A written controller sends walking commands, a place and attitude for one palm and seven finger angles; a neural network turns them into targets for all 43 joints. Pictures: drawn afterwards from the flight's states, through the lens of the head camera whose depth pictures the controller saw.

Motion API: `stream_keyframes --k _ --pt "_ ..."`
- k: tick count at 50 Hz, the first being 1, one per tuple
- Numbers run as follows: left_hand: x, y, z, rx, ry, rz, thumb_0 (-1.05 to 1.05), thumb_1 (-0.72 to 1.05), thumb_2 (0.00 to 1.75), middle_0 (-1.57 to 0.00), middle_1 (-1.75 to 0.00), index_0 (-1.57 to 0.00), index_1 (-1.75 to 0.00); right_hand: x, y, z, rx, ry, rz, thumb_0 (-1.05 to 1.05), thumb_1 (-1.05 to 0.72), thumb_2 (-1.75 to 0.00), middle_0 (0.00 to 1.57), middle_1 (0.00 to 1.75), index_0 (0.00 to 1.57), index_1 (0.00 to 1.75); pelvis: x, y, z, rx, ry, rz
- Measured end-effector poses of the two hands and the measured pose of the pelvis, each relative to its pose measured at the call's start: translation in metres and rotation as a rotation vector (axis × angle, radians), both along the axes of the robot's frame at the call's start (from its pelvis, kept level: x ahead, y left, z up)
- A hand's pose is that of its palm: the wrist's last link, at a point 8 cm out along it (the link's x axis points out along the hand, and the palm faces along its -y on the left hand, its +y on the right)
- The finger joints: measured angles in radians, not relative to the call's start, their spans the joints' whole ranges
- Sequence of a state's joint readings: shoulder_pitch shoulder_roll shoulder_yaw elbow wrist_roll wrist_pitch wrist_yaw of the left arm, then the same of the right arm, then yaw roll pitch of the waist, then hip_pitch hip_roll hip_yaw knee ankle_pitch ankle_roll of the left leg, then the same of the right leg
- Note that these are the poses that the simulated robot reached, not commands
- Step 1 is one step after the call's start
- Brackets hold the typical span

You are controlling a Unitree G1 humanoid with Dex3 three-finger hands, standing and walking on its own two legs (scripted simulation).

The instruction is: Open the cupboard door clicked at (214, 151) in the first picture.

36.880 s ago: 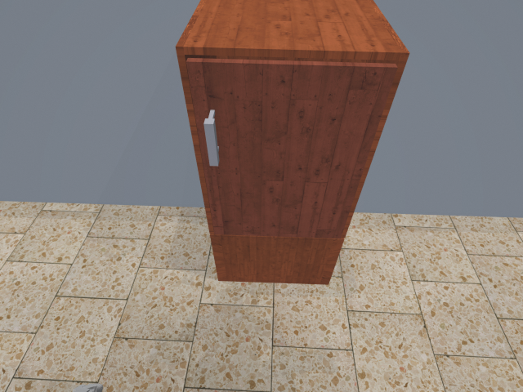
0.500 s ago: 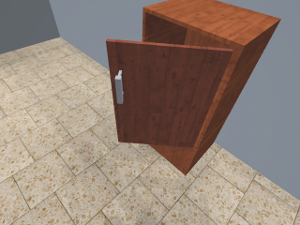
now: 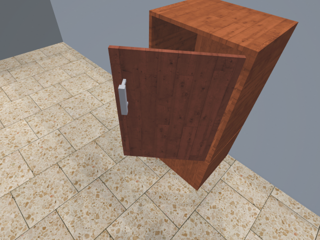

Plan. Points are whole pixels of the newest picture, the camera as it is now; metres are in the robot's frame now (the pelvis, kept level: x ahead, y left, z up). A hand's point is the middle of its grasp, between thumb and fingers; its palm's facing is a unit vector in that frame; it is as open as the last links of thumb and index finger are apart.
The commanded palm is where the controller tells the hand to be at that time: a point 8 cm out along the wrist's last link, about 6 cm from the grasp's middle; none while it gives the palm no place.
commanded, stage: come to a stop and stand still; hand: left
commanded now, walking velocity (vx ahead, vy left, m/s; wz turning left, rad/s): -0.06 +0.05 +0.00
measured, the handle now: (124, 97) +0.57 +0.17 +0.03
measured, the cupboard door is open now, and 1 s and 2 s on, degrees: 41 41 41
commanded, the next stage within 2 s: look again from close up in 1.78 s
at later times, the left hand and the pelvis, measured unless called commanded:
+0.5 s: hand out of the picture +0.03 +0.14 -0.17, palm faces +0.03 -0.99 -0.14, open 7.3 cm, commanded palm none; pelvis +0.04 -0.01 +0.01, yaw +0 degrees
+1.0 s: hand out of the picture +0.05 +0.19 -0.17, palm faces +0.01 -0.97 -0.24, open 7.4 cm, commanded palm none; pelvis +0.03 +0.00 +0.00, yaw +0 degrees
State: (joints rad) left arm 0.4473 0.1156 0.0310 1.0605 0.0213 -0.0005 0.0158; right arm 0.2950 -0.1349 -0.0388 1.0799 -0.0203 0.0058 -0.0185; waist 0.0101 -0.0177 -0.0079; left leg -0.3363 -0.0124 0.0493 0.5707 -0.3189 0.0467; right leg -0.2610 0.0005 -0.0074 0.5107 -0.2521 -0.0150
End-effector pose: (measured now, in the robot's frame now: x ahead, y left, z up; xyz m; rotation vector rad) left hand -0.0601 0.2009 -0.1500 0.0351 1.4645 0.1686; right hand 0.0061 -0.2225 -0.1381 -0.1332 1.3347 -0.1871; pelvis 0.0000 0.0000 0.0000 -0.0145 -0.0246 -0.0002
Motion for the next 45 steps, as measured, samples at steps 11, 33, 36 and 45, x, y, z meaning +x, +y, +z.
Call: stream_keyframes --k 11,33,36,45 --pt "0.036 -0.011 -0.003 -0.021 -0.019 -0.016 0.01 0.91 0.9 -0.2 -0.3 -0.2 -0.3 0.017 0.004 0.001 0.002 0.015 0.01 0.01 -0.92 -0.9 0.2 0.3 0.2 0.3 0.025 -0.001 0.001 0.006 0.001 0.006" --pt "0.094 -0.003 0.007 0.035 -0.085 -0.072 0.01 0.92 0.9 -0.2 -0.3 -0.2 -0.3 0.03 -0.003 0.002 0.018 0.049 -0.004 0.01 -0.93 -0.9 0.2 0.3 0.2 0.3 0.045 -0.01 0.007 0.012 -0.005 -0.008" --pt "0.093 -0.003 0.007 0.033 -0.084 -0.073 0.01 0.92 0.9 -0.2 -0.3 -0.2 -0.3 0.03 -0.002 0.003 0.018 0.049 -0.003 0.01 -0.92 -0.9 0.2 0.3 0.2 0.3 0.044 -0.009 0.008 0.012 -0.005 -0.008" --pt "0.097 0.021 0.007 0.095 -0.127 -0.103 0.01 0.91 0.9 -0.2 -0.3 -0.2 -0.3 0.052 -0.014 -0.002 -0.007 -0.063 0.015 0.01 -0.91 -0.9 0.2 0.3 0.2 0.3 0.034 -0.004 -0.002 0.003 -0.003 0.004"
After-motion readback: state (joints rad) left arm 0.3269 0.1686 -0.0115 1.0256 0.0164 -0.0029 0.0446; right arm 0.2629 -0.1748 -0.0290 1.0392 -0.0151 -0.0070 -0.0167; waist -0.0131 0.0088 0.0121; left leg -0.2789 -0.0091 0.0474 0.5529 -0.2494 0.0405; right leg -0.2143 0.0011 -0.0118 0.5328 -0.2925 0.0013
